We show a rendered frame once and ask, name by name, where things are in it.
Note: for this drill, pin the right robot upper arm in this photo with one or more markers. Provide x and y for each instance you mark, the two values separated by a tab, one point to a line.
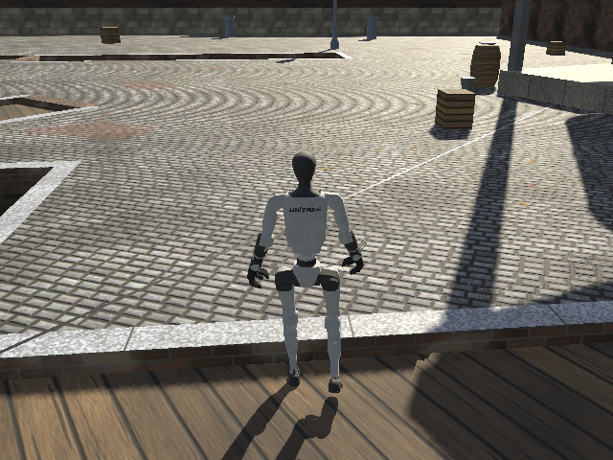
336	203

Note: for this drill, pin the robot right foot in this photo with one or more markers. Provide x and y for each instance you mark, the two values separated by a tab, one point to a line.
335	385

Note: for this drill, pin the right robot hand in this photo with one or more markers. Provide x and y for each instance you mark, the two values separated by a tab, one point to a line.
350	261

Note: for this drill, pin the robot right forearm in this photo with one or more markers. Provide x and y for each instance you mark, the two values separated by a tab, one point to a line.
353	248

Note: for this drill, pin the left robot hand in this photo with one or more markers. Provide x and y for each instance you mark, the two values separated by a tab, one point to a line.
258	274

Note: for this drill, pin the robot left shin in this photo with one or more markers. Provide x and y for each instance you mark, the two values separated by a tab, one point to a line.
291	344

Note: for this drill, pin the left robot upper arm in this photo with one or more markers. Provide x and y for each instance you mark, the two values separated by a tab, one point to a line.
274	203

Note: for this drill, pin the robot left forearm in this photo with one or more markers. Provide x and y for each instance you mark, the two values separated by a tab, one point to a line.
258	255

